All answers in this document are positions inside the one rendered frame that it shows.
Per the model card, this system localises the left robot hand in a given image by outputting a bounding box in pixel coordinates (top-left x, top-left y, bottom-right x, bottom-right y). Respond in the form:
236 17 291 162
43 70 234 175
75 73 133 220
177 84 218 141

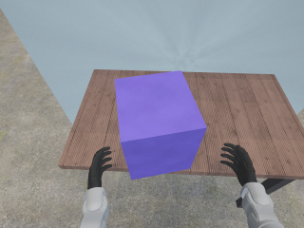
87 146 112 190

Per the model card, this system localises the robot left forearm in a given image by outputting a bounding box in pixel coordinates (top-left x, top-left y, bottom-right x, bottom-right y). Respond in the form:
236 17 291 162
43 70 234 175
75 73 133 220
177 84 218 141
77 187 110 228

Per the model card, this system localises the robot right forearm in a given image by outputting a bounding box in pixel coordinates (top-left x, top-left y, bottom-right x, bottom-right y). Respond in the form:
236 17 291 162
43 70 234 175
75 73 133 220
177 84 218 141
240 182 284 228

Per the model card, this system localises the table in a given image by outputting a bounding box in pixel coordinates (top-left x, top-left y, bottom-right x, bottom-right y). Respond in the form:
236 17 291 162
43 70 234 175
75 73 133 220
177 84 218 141
58 69 304 208

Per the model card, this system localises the right robot hand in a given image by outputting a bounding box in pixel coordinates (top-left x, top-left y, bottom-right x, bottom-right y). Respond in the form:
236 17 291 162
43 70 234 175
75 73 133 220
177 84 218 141
220 142 257 187

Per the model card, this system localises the carton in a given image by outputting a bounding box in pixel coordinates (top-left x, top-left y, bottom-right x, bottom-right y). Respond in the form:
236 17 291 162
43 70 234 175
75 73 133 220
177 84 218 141
114 70 207 181

